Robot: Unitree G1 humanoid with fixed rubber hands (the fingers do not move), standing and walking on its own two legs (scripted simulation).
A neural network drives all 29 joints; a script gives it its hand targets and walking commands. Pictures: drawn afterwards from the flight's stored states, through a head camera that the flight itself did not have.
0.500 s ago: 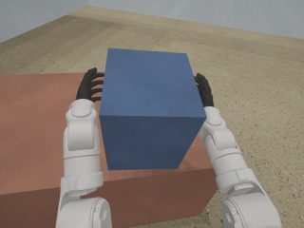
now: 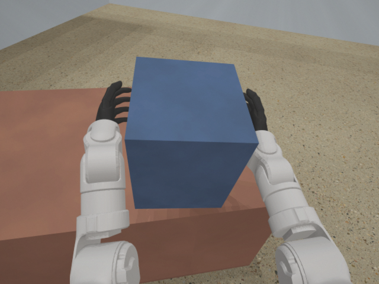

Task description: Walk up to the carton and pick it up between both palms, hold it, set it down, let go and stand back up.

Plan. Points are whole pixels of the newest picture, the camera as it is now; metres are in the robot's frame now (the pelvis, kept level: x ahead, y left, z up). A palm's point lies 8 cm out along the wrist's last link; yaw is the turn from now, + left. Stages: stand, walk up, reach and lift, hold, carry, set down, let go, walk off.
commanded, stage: hold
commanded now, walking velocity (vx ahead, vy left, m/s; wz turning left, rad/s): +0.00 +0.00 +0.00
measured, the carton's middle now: (182, 139) +0.38 +0.01 +0.13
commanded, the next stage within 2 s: set down in 1.94 s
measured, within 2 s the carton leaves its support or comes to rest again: neither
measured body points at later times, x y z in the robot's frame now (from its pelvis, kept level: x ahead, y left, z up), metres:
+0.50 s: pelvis +0.00 +0.00 +0.00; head -0.03 +0.03 +0.45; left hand +0.38 +0.16 +0.19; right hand +0.38 -0.14 +0.17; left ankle +0.04 +0.11 -0.75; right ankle +0.01 -0.11 -0.75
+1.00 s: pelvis +0.00 +0.00 +0.00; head -0.03 +0.03 +0.45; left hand +0.38 +0.16 +0.19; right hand +0.38 -0.14 +0.17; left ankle +0.04 +0.11 -0.75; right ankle +0.01 -0.11 -0.75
